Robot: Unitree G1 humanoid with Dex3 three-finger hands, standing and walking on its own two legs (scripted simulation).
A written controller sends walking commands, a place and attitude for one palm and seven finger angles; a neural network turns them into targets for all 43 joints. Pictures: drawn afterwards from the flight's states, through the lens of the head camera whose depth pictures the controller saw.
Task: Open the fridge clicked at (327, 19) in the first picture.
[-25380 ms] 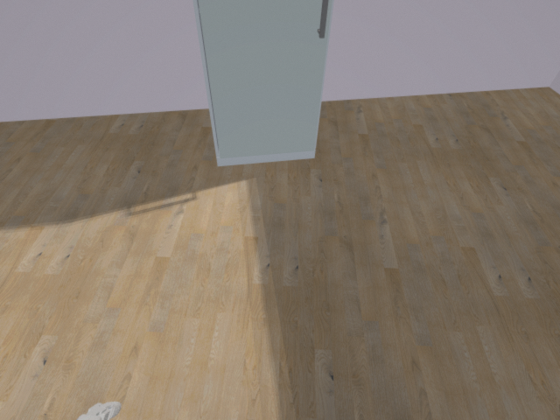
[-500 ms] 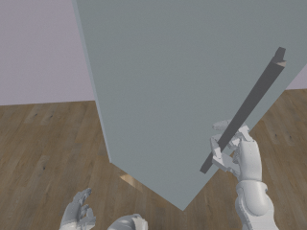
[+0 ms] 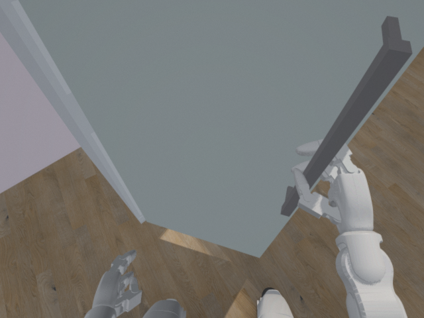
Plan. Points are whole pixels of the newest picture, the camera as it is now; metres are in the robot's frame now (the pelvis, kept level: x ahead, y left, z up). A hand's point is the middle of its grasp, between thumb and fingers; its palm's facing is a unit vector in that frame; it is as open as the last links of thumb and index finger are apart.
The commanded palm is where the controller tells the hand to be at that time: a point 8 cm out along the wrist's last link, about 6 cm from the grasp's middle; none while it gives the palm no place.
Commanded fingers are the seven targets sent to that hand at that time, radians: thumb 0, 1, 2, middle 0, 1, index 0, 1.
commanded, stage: walk backward, drawing the door open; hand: right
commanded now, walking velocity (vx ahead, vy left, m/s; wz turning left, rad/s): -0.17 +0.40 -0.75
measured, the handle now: (319, 152) +0.35 -0.13 +0.15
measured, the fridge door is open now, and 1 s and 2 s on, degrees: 60 78 78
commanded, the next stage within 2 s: stop walking and hold the door back in 0.44 s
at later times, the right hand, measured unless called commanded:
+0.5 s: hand (256, 264) +0.19 -0.03 +0.12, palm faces +0.42 +0.87 -0.26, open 6.3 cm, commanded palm +0.14 -0.06 +0.12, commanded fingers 0.00 -0.90 -0.90 0.45 1.40 0.45 1.40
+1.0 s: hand (243, 267) +0.18 -0.02 +0.12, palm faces +0.63 +0.73 -0.28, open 5.6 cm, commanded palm +0.15 -0.07 +0.11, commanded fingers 0.00 -0.90 -0.90 0.45 1.40 0.45 1.40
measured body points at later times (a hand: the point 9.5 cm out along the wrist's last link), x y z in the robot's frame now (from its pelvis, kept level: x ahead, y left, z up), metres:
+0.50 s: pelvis -0.04 +0.22 +0.01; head +0.05 +0.19 +0.45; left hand +0.19 +0.35 -0.10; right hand +0.16 -0.08 +0.13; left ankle +0.10 +0.34 -0.69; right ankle -0.11 +0.00 -0.72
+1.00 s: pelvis -0.07 +0.35 +0.02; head -0.03 +0.35 +0.47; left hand +0.21 +0.47 -0.09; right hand +0.14 -0.05 +0.14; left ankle +0.02 +0.41 -0.67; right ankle -0.13 +0.25 -0.72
